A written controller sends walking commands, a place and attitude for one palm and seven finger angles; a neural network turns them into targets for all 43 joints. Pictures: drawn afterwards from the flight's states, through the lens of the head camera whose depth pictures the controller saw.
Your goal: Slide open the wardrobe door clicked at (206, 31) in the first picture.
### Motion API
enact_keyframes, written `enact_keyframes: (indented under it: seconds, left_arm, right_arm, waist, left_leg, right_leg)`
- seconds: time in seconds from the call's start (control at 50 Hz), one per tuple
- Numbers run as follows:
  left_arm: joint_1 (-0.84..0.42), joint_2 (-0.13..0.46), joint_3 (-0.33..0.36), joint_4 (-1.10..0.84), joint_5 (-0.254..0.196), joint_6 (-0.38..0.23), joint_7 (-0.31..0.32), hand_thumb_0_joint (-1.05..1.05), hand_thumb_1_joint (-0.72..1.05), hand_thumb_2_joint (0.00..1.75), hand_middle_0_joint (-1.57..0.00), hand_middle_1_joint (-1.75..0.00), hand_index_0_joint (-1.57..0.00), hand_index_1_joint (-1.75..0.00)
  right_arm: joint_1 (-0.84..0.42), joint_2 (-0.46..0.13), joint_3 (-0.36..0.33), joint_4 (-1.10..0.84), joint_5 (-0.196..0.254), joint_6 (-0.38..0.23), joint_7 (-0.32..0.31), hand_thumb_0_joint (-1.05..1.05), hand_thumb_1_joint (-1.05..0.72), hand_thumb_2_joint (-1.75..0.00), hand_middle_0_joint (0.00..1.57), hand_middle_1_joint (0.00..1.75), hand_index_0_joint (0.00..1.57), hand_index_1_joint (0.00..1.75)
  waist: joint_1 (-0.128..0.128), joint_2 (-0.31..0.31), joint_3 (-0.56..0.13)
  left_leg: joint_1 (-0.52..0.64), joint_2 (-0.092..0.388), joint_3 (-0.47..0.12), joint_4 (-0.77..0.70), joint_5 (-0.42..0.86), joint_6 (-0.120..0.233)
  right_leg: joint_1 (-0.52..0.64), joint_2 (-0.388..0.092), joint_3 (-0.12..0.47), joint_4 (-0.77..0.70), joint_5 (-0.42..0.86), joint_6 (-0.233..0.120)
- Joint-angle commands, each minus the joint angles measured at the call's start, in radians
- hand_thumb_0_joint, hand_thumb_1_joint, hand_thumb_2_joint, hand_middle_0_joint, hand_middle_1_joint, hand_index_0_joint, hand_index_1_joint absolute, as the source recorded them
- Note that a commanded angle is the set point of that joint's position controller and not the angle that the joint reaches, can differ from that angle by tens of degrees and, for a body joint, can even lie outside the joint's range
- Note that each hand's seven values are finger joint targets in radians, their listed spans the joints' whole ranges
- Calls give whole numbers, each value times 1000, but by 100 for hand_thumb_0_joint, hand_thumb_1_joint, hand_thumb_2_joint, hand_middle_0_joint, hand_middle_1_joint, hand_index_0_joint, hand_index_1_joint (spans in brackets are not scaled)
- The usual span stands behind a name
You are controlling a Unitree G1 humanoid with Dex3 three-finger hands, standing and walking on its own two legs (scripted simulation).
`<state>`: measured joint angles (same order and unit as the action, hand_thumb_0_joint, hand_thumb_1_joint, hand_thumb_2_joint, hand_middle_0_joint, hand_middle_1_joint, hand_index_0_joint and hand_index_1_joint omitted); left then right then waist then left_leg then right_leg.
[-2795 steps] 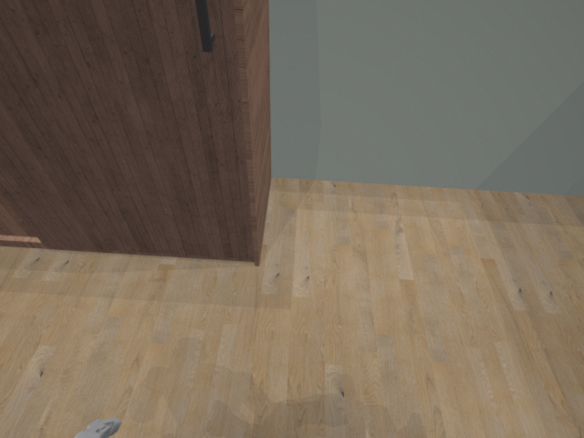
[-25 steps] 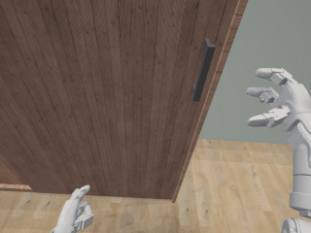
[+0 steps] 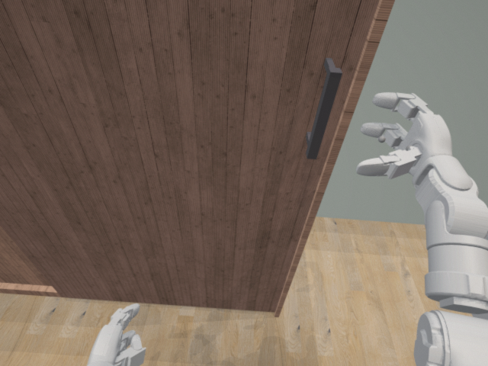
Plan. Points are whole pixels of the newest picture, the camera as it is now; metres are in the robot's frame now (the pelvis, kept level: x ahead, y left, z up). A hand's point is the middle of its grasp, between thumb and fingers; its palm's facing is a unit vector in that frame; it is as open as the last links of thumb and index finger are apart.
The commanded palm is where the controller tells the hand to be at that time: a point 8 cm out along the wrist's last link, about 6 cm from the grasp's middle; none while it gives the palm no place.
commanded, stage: move the hooked fingers beside the handle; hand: right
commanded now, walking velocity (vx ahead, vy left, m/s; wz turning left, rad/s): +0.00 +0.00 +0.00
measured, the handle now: (320, 111) +0.48 -0.10 +0.22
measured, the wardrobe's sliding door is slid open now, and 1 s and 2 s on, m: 0.00 0.00 0.00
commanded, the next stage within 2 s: feel for the door with the fingertips in 0.96 s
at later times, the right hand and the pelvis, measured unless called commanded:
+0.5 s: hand (368, 133) +0.42 -0.16 +0.22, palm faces +0.03 +1.00 +0.00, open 14.0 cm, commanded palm +0.39 -0.21 +0.22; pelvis +0.00 +0.00 +0.00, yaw +1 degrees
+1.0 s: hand (366, 136) +0.41 -0.16 +0.22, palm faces +0.04 +1.00 +0.00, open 14.0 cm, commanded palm +0.39 -0.21 +0.22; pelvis +0.00 +0.00 +0.00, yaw +0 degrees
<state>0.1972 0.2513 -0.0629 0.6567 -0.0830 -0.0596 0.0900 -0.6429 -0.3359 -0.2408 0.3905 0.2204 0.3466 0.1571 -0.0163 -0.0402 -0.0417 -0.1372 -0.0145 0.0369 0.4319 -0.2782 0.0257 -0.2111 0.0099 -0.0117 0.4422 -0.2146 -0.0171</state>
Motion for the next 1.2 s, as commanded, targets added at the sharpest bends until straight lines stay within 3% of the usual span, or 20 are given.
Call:
enact_keyframes:
  seconds: [0.0,0.02,0.14,0.18,0.2,0.28,0.36,0.4,0.44,0.48,0.58,0.62,0.68,0.7,0.78,0.96,1.02,1.08,1.12,1.18]
  left_arm:
    - [-106,110,44,-148,0,-41,4,0,90,90,-20,-30,-20,-30]
    - [-100,107,43,-143,-1,-41,3,0,90,90,-20,-30,-20,-30]
    - [-68,114,50,-123,5,-33,4,0,90,90,-20,-30,-20,-30]
    - [-59,120,56,-127,10,-30,3,0,90,90,-20,-30,-20,-30]
    - [-65,117,53,-135,8,-28,2,0,90,90,-20,-30,-20,-30]
    - [-59,111,58,-142,7,-33,-2,0,90,90,-20,-30,-20,-30]
    - [-48,118,58,-134,6,-33,1,0,90,90,-20,-30,-20,-30]
    - [-57,118,57,-140,5,-33,-1,0,90,90,-20,-30,-20,-30]
    - [-62,109,56,-140,5,-34,-2,0,90,90,-20,-30,-20,-30]
    - [-62,111,60,-139,7,-39,-3,0,90,90,-20,-30,-20,-30]
    - [-65,114,57,-133,8,-28,-1,0,90,90,-20,-30,-20,-30]
    - [-74,108,52,-136,8,-26,-1,0,90,90,-20,-30,-20,-30]
    - [-76,112,54,-137,11,-22,-2,0,90,90,-20,-30,-20,-30]
    - [-81,106,50,-143,11,-21,-2,0,90,90,-20,-30,-20,-30]
    - [-81,110,53,-140,9,-14,0,0,90,90,-20,-30,-20,-30]
    - [-83,105,48,-142,9,-12,6,0,90,90,-20,-30,-20,-30]
    - [-75,108,49,-132,8,-17,10,0,90,90,-20,-30,-20,-30]
    - [-69,114,55,-133,9,-21,8,0,90,90,-20,-30,-20,-30]
    - [-70,105,52,-135,7,-26,5,0,90,90,-20,-30,-20,-30]
    - [-61,113,58,-126,10,-29,4,0,90,90,-20,-30,-20,-30]
  right_arm:
    - [-500,-199,-45,-208,-3,-88,-22,0,50,-30,30,120,30,120]
    - [-533,-162,-14,-199,-3,-90,-25,0,50,-30,30,120,30,120]
    - [-556,-177,-39,-109,-15,-99,-54,0,50,-30,30,120,30,120]
    - [-523,-230,-89,-89,-21,-112,-63,0,50,-30,30,120,30,120]
    - [-535,-233,-84,-117,-27,-120,-62,0,50,-30,30,120,30,120]
    - [-540,-173,-39,-149,-22,-149,-51,0,50,-30,30,120,30,120]
    - [-518,-191,-63,-119,-16,-125,-45,0,50,-30,30,120,30,120]
    - [-537,-200,-61,-153,-20,-128,-48,0,50,-30,30,120,30,120]
    - [-552,-140,-14,-172,-22,-124,-53,0,50,-30,30,120,30,120]
    - [-552,-126,-8,-193,-14,-131,-58,0,50,-30,30,120,30,120]
    - [-532,-156,-31,-153,-21,-114,-66,0,50,-30,30,120,30,120]
    - [-574,-138,-10,-174,-28,-114,-72,0,50,-30,30,120,30,120]
    - [-527,-168,-44,-164,-26,-121,-78,0,50,-30,30,120,30,120]
    - [-544,-135,-19,-183,-23,-123,-74,0,50,-30,30,120,30,120]
    - [-504,-143,-28,-140,-23,-113,-70,0,50,-30,30,120,30,120]
    - [-587,-164,-25,-165,-25,-126,-62,0,50,-30,30,120,30,120]
    - [-591,-141,-3,-118,-16,-130,-55,0,50,-30,30,120,30,120]
    - [-566,-169,-32,-100,-16,-134,-53,0,50,-30,30,120,30,120]
    - [-604,-100,27,-122,-16,-138,-50,0,50,-30,30,120,30,120]
    - [-577,-117,-1,-97,-11,-140,-62,0,50,-30,30,120,30,120]
  waist:
    - [7,26,-273]
    - [18,17,-262]
    - [20,61,-243]
    - [3,79,-264]
    - [0,39,-285]
    - [11,39,-291]
    - [8,66,-269]
    - [6,35,-273]
    - [17,11,-273]
    - [20,49,-284]
    - [13,66,-259]
    - [17,10,-263]
    - [6,58,-278]
    - [9,41,-285]
    - [9,90,-250]
    - [20,28,-265]
    - [32,52,-243]
    - [18,49,-267]
    - [30,27,-268]
    - [23,74,-264]
  left_leg:
    - [-12,12,-15,-47,336,-1]
    - [-27,10,-14,-49,337,-1]
    - [-32,6,-13,-58,312,-2]
    - [-9,5,-15,-61,321,-3]
    - [12,10,-22,-55,333,-2]
    - [4,2,-13,-54,360,1]
    - [-4,1,-12,-57,345,-1]
    - [2,4,-16,-61,342,-1]
    - [-17,2,-13,-59,333,1]
    - [-21,-4,-10,-64,338,-1]
    - [-13,1,-12,-67,326,-4]
    - [-20,4,-17,-65,316,0]
    - [-1,1,-15,-66,334,0]
    - [6,5,-16,-61,345,0]
    - [-7,1,-12,-70,330,-4]
    - [-8,7,-23,-75,319,-2]
    - [-28,5,-21,-82,293,-6]
    - [-11,6,-22,-79,313,-6]
    - [-19,7,-18,-70,323,-3]
    - [-20,2,-13,-74,310,-6]
  right_leg:
    - [180,-7,25,-20,247,-30]
    - [188,-7,26,-17,247,-28]
    - [163,-10,25,-26,224,-29]
    - [161,-12,20,-29,237,-31]
    - [159,-8,16,-31,243,-31]
    - [197,-14,18,-26,281,-31]
    - [177,-15,18,-34,254,-30]
    - [179,-12,15,-34,254,-31]
    - [198,-12,17,-31,256,-29]
    - [217,-15,18,-26,269,-32]
    - [185,-13,14,-34,242,-31]
    - [194,-9,17,-35,236,-29]
    - [199,-11,17,-33,253,-31]
    - [200,-8,19,-36,259,-31]
    - [186,-12,16,-37,239,-32]
    - [191,-4,16,-35,220,-33]
    - [181,-5,21,-36,192,-35]
    - [180,-5,16,-32,210,-35]
    - [184,-3,21,-31,220,-34]
    - [180,-7,21,-29,218,-35]
